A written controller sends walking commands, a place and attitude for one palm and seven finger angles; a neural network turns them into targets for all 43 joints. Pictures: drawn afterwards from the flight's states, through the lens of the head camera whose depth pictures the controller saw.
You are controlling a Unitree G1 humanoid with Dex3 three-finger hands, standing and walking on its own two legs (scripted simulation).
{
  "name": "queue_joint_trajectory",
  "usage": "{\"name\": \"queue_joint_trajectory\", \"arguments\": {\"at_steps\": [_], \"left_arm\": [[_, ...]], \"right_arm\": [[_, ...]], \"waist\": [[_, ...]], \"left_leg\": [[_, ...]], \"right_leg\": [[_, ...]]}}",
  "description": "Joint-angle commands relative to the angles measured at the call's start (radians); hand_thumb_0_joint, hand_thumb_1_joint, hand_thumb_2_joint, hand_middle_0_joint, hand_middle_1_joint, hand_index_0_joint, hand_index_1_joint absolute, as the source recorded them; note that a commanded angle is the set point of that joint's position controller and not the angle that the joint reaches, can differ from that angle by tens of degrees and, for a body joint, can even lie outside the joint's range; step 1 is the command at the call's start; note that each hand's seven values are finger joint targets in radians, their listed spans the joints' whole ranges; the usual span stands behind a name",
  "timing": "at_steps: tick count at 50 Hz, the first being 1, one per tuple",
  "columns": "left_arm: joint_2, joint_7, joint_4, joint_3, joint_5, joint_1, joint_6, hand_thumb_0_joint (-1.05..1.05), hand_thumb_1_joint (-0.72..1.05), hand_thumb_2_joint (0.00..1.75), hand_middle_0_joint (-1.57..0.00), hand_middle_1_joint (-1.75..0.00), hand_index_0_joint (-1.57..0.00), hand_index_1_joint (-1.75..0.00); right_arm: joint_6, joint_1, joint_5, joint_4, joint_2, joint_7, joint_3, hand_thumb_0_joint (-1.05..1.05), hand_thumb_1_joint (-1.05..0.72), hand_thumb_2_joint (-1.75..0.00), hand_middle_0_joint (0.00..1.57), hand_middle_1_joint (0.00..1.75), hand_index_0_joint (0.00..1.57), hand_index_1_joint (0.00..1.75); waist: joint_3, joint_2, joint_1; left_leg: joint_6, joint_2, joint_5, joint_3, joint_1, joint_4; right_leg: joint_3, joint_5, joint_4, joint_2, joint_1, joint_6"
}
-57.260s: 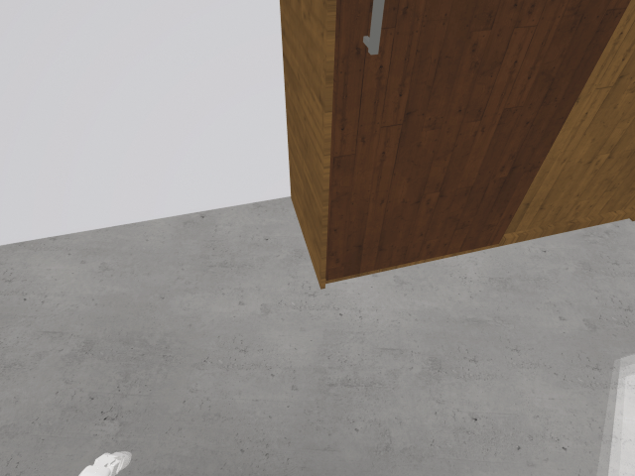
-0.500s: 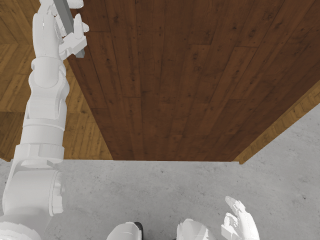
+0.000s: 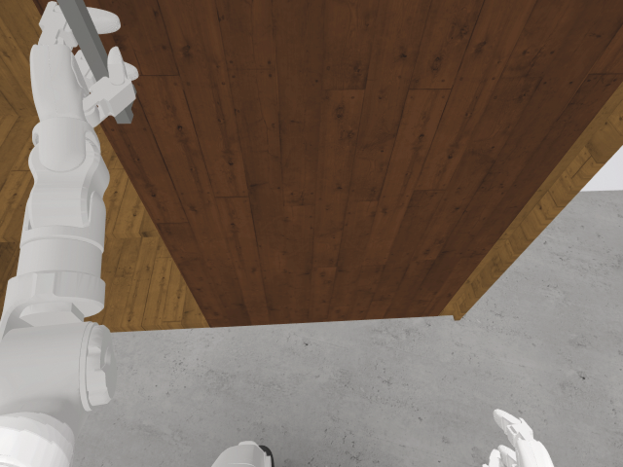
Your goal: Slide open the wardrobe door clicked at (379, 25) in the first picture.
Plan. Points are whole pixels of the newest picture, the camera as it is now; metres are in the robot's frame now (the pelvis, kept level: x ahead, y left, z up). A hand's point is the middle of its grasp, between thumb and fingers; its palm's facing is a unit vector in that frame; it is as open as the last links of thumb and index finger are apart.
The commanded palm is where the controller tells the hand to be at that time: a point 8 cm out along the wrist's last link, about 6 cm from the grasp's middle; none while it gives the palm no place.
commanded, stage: stop walking and hold the door there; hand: left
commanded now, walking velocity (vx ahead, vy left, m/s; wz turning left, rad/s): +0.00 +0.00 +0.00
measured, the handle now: (95, 33) +0.51 +0.26 +0.25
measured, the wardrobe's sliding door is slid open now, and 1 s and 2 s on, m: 0.65 0.65 0.65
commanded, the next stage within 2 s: loosen the grip on the handle in 0.06 s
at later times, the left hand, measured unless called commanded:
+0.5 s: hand (122, 78) +0.47 +0.23 +0.22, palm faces +0.31 -0.94 -0.13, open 11.2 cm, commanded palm +0.44 +0.26 +0.21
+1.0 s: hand (121, 83) +0.48 +0.23 +0.21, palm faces +0.29 -0.95 -0.13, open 14.3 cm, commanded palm +0.44 +0.29 +0.21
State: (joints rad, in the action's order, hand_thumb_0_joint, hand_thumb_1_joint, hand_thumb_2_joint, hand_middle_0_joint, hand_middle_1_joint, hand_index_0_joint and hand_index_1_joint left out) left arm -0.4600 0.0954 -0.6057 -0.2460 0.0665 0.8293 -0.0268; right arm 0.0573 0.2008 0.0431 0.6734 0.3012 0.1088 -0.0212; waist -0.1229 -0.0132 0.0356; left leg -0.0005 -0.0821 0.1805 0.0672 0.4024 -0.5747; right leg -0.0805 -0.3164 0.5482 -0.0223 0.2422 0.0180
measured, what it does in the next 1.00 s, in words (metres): stands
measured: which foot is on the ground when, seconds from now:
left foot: down 0.00-1.00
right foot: down 0.00-1.00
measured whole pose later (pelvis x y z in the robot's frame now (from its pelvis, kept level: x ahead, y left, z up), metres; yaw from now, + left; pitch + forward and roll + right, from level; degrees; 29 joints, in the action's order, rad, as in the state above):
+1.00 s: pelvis +0.02 +0.01 +0.00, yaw +0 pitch +5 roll -1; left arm -0.44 0.03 -0.81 -0.33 0.00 0.81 -0.12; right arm 0.11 0.30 0.02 0.71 0.26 0.07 -0.01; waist 0.04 -0.01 0.06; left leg -0.02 -0.05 0.19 0.09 0.44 -0.55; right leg -0.06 -0.33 0.56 0.01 0.30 0.00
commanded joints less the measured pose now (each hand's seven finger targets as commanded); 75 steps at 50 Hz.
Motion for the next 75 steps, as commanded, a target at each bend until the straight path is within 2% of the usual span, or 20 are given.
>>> {"name": "queue_joint_trajectory", "arguments": {"at_steps": [1, 7, 8, 9, 10, 11, 12, 13, 14, 17, 20, 26, 28, 32, 38, 42, 58, 68, 73, 75], "left_arm": [[-0.19, -0.014, 0.258, 0.011, -0.009, 0.45, -0.116, 0.0, 0.9, 0.9, -0.45, -1.4, -0.45, -1.4], [-0.24, -0.009, 0.203, -0.012, -0.013, 0.407, -0.108, 0.0, 0.9, 0.9, -0.45, -1.4, -0.45, -1.4], [-0.744, -0.025, -0.015, -0.382, -0.14, 0.959, -0.112, 0.0, 0.9, 0.9, -0.45, -1.4, -0.45, -1.4], [-0.343, -0.075, -0.262, -0.147, -0.145, 0.83, -0.019, 0.0, 0.78, 0.84, -0.45, -1.4, -0.45, -1.4], [-0.295, -0.082, -0.232, -0.214, -0.111, 0.635, -0.003, 0.0, 0.66, 0.78, -0.45, -1.4, -0.45, -1.4], [-0.194, -0.111, -0.133, -0.129, -0.086, 0.623, -0.027, 0.0, 0.54, 0.73, -0.45, -1.4, -0.45, -1.4], [-0.21, -0.105, -0.183, -0.172, -0.075, 0.561, -0.061, 0.0, 0.42, 0.67, -0.45, -1.4, -0.45, -1.4], [-0.255, -0.088, -0.088, -0.179, -0.081, 0.551, -0.104, 0.0, 0.3, 0.61, -0.45, -1.4, -0.45, -1.4], [-0.218, -0.067, -0.062, -0.12, -0.114, 0.57, -0.136, 0.0, 0.17, 0.55, -0.45, -1.4, -0.45, -1.4], [-0.156, -0.022, -0.105, -0.052, -0.145, 0.505, -0.203, 0.0, -0.19, 0.37, -0.45, -1.4, -0.45, -1.4], [-0.182, -0.036, -0.161, -0.075, -0.083, 0.548, -0.209, 0.0, -0.55, 0.2, -0.42, -1.37, -0.42, -1.37], [-0.207, -0.037, -0.12, -0.054, -0.103, 0.616, -0.2, 0.0, -0.55, 0.2, -0.34, -1.27, -0.34, -1.27], [-0.316, -0.02, -0.03, -0.127, -0.105, 0.641, -0.211, 0.0, -0.55, 0.2, -0.32, -1.23, -0.32, -1.23], [-0.278, -0.02, -0.06, -0.127, -0.07, 0.595, -0.204, 0.0, -0.55, 0.2, -0.26, -1.17, -0.26, -1.17], [-0.257, -0.03, 0.01, -0.115, -0.063, 0.558, -0.175, 0.0, -0.55, 0.2, -0.25, -1.15, -0.25, -1.15], [-0.223, -0.021, 0.007, -0.11, -0.049, 0.494, -0.148, 0.0, -0.55, 0.2, -0.25, -1.15, -0.25, -1.15], [-0.443, -0.063, -0.007, -0.262, -0.053, 0.427, -0.143, 0.0, -0.55, 0.2, -0.25, -1.15, -0.25, -1.15], [-0.56, -0.162, -0.083, -0.311, -0.044, 0.41, -0.167, 0.0, -0.55, 0.2, -0.25, -1.15, -0.25, -1.15], [-0.519, -0.248, -0.076, -0.251, -0.029, 0.421, -0.194, 0.0, -0.55, 0.2, -0.25, -1.15, -0.25, -1.15], [-0.422, -0.278, 0.025, -0.184, -0.002, 0.371, -0.207, 0.0, -0.55, 0.2, -0.25, -1.15, -0.25, -1.15]], "right_arm": [[0.044, -0.022, 0.001, -0.107, 0.113, 0.008, 0.034, 0.0, -0.9, -0.9, 0.2, 0.3, 0.2, 0.3], [0.031, -0.008, 0.006, -0.093, 0.116, 0.017, 0.03, 0.0, -0.9, -0.9, 0.2, 0.3, 0.2, 0.3], [0.076, 0.042, -0.005, -0.074, 0.139, -0.03, 0.117, 0.0, -0.9, -0.9, 0.2, 0.3, 0.2, 0.3], [0.124, 0.076, -0.044, -0.027, 0.132, -0.045, 0.091, 0.0, -0.9, -0.9, 0.2, 0.3, 0.2, 0.3], [0.122, 0.137, -0.013, -0.01, 0.138, -0.043, 0.109, 0.0, -0.9, -0.9, 0.2, 0.3, 0.2, 0.3], [0.107, 0.12, -0.015, -0.026, 0.127, -0.048, 0.1, 0.0, -0.9, -0.9, 0.2, 0.3, 0.2, 0.3], [0.111, 0.118, -0.023, -0.006, 0.125, -0.042, 0.105, 0.0, -0.9, -0.9, 0.2, 0.3, 0.2, 0.3], [0.116, 0.118, -0.042, -0.016, 0.13, -0.051, 0.104, 0.0, -0.9, -0.9, 0.2, 0.3, 0.2, 0.3], [0.12, 0.112, -0.046, -0.025, 0.113, -0.059, 0.098, 0.0, -0.9, -0.9, 0.2, 0.3, 0.2, 0.3], [0.113, 0.107, -0.041, -0.046, 0.108, -0.07, 0.087, 0.0, -0.9, -0.9, 0.2, 0.3, 0.2, 0.3], [0.11, 0.095, -0.017, -0.049, 0.133, -0.06, 0.082, 0.0, -0.9, -0.9, 0.2, 0.3, 0.2, 0.3], [0.122, 0.116, -0.016, -0.045, 0.12, -0.052, 0.073, 0.0, -0.9, -0.9, 0.2, 0.3, 0.2, 0.3], [0.122, 0.118, -0.019, -0.051, 0.13, -0.046, 0.074, 0.0, -0.9, -0.9, 0.2, 0.3, 0.2, 0.3], [0.121, 0.137, -0.022, -0.035, 0.123, -0.035, 0.073, 0.0, -0.9, -0.9, 0.2, 0.3, 0.2, 0.3], [0.111, 0.146, -0.017, -0.035, 0.119, -0.035, 0.077, 0.0, -0.9, -0.9, 0.2, 0.3, 0.2, 0.3], [0.102, 0.142, -0.016, -0.039, 0.115, -0.033, 0.075, 0.0, -0.9, -0.9, 0.2, 0.3, 0.2, 0.3], [0.055, 0.127, -0.011, -0.079, 0.118, -0.008, 0.06, 0.0, -0.9, -0.9, 0.2, 0.3, 0.2, 0.3], [0.032, 0.163, -0.004, -0.074, 0.132, 0.006, 0.063, 0.0, -0.9, -0.9, 0.2, 0.3, 0.2, 0.3], [0.03, 0.192, -0.002, -0.072, 0.138, 0.003, 0.072, 0.0, -0.9, -0.9, 0.2, 0.3, 0.2, 0.3], [0.032, 0.188, 0.001, -0.088, 0.133, 0.0, 0.077, 0.0, -0.9, -0.9, 0.2, 0.3, 0.2, 0.3]], "waist": [[0.469, -0.072, -0.016], [0.474, -0.017, -0.014], [0.339, 0.087, -0.051], [0.613, 0.161, 0.076], [0.622, 0.133, 0.064], [0.667, 0.05, 0.034], [0.651, -0.143, 0.001], [0.627, -0.212, -0.009], [0.56, -0.209, 0.019], [0.361, 0.035, 0.053], [0.334, 0.139, 0.062], [0.44, -0.042, 0.041], [0.508, -0.066, 0.019], [0.475, 0.011, 0.029], [0.493, -0.061, 0.023], [0.442, -0.011, 0.027], [0.465, 0.012, -0.007], [0.449, -0.009, 0.013], [0.482, -0.073, 0.029], [0.538, -0.135, 0.022]], "left_leg": [[-0.042, -0.116, -0.199, -0.126, -0.214, 0.055], [-0.013, -0.071, -0.27, -0.076, -0.207, 0.007], [-0.031, -0.001, -0.191, 0.031, -0.132, 0.008], [-0.056, 0.097, -0.328, 0.018, -0.174, 0.066], [-0.054, 0.084, -0.383, 0.002, -0.249, 0.014], [-0.035, 0.076, -0.405, -0.023, -0.316, 0.031], [-0.021, 0.06, -0.429, -0.025, -0.399, 0.021], [-0.013, 0.051, -0.363, -0.027, -0.42, 0.033], [-0.02, 0.046, -0.306, -0.026, -0.399, 0.036], [-0.049, 0.035, -0.104, -0.055, -0.255, 0.065], [-0.051, 0.046, 0.075, -0.051, -0.206, 0.097], [-0.046, 0.059, 0.093, -0.047, -0.25, 0.086], [-0.048, 0.052, 0.06, -0.051, -0.269, 0.085], [-0.053, 0.046, -0.013, -0.049, -0.256, 0.068], [-0.048, 0.049, -0.124, -0.049, -0.31, 0.059], [-0.051, 0.047, -0.141, -0.051, -0.293, 0.054], [-0.055, 0.055, -0.133, -0.025, -0.214, 0.05], [-0.06, 0.059, -0.121, -0.013, -0.167, 0.03], [-0.064, 0.061, -0.135, -0.024, -0.222, 0.013], [-0.058, 0.058, -0.188, -0.041, -0.317, 0.01]], "right_leg": [[0.118, 0.182, -0.09, 0.131, -0.124, -0.004], [0.126, 0.434, -0.084, 0.188, -0.165, 0.005], [0.215, 0.55, -0.187, 0.144, -0.141, -0.03], [0.082, 0.755, -0.005, 0.03, -0.074, 0.023], [0.032, 0.695, 0.011, 0.026, -0.002, 0.01], [0.034, 0.605, -0.01, 0.021, 0.014, 0.003], [0.038, 0.502, -0.033, 0.032, 0.048, 0.011], [0.042, 0.388, -0.058, 0.022, 0.091, 0.015], [0.044, 0.312, -0.066, 0.018, 0.146, 0.02], [0.03, 0.146, -0.093, 0.013, 0.212, 0.009], [0.058, 0.016, -0.113, 0.014, 0.228, -0.008], [0.067, 0.011, -0.092, 0.015, 0.22, 0.003], [0.073, 0.03, -0.092, 0.013, 0.176, 0.005], [0.066, 0.09, -0.101, 0.006, 0.154, 0.001], [0.057, 0.18, -0.09, 0.002, 0.151, 0.003], [0.05, 0.198, -0.096, 0.0, 0.152, 0.0], [0.075, 0.251, -0.09, 0.014, 0.064, -0.013], [0.092, 0.287, -0.087, 0.018, 0.063, -0.025], [0.086, 0.274, -0.086, 0.006, 0.12, -0.019], [0.07, 0.277, -0.079, -0.006, 0.145, -0.006]]}}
